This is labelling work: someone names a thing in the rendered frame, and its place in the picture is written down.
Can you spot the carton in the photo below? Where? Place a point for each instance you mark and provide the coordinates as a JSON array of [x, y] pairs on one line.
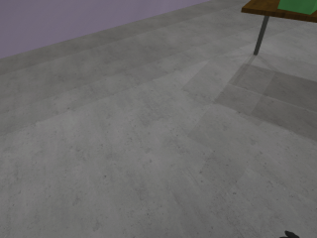
[[298, 6]]

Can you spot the table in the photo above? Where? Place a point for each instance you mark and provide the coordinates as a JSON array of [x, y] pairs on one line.
[[268, 8]]

